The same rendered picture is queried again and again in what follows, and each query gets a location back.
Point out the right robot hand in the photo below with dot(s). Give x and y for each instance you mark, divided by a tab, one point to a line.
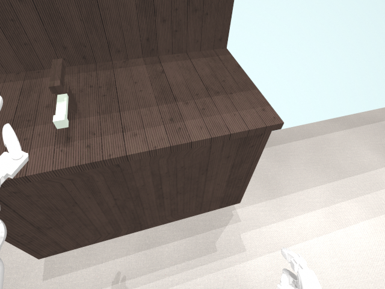
305	278

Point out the left robot hand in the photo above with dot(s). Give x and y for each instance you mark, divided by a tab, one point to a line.
13	160

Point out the tap lever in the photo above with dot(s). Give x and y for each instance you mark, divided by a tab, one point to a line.
60	118

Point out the counter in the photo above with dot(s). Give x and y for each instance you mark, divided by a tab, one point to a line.
164	124

